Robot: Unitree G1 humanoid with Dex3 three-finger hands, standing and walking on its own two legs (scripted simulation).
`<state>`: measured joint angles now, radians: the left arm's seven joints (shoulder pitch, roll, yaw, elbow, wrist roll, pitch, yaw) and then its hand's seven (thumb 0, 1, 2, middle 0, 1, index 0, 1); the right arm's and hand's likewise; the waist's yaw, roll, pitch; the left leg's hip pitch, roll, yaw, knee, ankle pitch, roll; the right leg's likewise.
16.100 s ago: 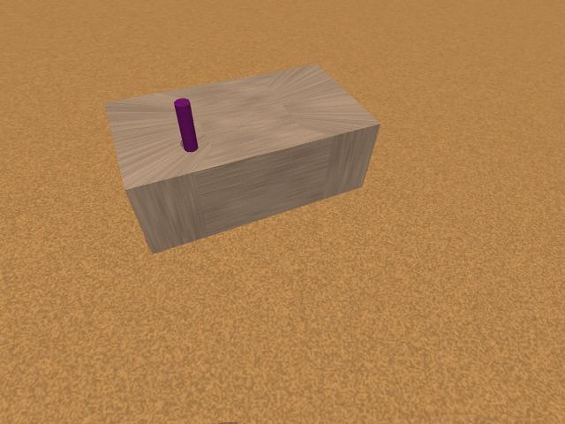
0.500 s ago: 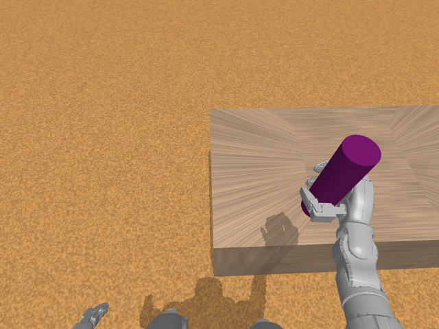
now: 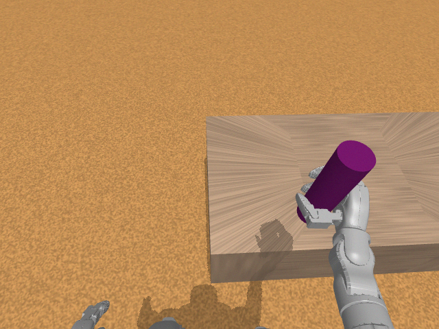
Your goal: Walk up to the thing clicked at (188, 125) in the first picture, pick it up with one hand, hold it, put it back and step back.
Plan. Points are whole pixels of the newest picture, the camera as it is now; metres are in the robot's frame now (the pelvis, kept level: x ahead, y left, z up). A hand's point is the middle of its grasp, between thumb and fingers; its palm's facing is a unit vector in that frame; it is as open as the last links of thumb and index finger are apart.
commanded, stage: hold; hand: right
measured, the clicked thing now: (329, 189) +0.34 -0.18 +0.08
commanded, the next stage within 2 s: none
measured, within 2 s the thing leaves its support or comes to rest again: neither
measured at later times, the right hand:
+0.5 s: hand (319, 196) +0.34 -0.18 +0.05, palm faces +0.23 +0.97 -0.01, open 7.8 cm
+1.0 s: hand (320, 196) +0.34 -0.18 +0.05, palm faces +0.23 +0.97 -0.01, open 7.7 cm
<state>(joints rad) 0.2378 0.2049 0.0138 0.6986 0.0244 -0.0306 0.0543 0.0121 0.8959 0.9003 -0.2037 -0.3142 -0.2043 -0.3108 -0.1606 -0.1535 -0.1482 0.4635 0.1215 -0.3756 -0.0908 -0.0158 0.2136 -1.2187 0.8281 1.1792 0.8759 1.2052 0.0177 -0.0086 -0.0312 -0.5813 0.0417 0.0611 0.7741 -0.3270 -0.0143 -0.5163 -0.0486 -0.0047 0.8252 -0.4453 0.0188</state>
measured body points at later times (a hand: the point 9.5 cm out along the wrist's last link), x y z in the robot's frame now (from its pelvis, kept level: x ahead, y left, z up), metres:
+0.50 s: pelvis +0.01 +0.00 +0.01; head +0.05 +0.00 +0.45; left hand +0.13 +0.25 -0.11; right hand +0.32 -0.23 +0.05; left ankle +0.03 +0.13 -0.70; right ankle -0.02 -0.13 -0.70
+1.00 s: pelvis +0.00 +0.00 +0.01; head +0.05 -0.01 +0.45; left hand +0.13 +0.24 -0.11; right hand +0.32 -0.23 +0.05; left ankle +0.03 +0.13 -0.70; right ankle -0.02 -0.13 -0.70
